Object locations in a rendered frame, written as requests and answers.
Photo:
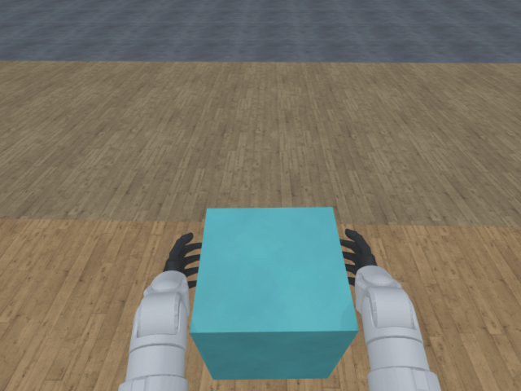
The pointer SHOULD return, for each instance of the left robot forearm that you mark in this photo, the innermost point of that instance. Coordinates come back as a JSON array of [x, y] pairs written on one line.
[[158, 341]]

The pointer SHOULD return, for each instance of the carton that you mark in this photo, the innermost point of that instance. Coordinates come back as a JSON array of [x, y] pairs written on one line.
[[272, 298]]

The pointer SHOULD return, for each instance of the right robot forearm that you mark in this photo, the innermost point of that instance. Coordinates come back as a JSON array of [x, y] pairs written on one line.
[[393, 339]]

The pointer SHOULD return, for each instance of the robot left hand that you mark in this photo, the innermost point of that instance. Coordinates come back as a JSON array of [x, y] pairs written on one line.
[[178, 262]]

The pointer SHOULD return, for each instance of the robot right hand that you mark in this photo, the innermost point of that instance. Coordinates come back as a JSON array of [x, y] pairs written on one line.
[[362, 256]]

